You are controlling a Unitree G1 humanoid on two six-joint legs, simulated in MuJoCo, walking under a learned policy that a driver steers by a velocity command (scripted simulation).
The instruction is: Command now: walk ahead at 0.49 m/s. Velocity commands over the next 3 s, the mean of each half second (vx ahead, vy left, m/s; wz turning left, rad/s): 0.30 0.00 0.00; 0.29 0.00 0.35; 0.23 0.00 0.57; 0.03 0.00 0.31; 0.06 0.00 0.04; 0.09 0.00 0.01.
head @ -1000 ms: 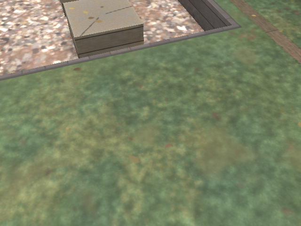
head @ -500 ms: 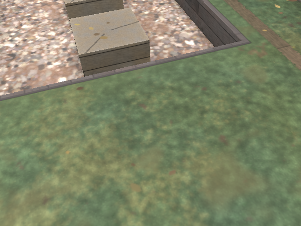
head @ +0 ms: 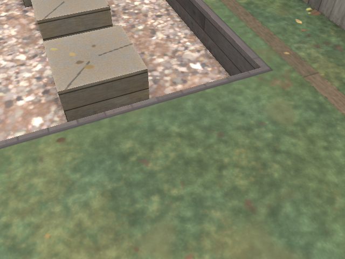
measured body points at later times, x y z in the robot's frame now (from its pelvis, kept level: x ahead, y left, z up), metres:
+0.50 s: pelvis +0.21 -0.07 -0.01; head +0.24 -0.09 +0.44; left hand +0.31 +0.17 -0.13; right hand +0.27 -0.33 -0.16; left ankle +0.20 +0.09 -0.70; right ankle +0.29 -0.16 -0.74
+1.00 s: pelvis +0.32 -0.05 +0.01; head +0.33 -0.01 +0.45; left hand +0.47 +0.24 -0.10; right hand +0.32 -0.32 -0.12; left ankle +0.22 +0.04 -0.74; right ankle +0.48 -0.18 -0.70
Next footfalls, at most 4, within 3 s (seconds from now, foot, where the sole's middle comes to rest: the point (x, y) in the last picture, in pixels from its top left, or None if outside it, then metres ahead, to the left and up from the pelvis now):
0.28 right None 0.33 -0.16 -0.78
0.72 left None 0.26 0.04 -0.78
1.14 right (211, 246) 0.56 -0.15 -0.78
1.58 left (134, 255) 0.54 0.16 -0.78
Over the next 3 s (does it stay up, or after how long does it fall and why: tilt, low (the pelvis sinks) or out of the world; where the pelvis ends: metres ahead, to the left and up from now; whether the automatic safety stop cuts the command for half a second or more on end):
stays up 0.61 0.09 -0.01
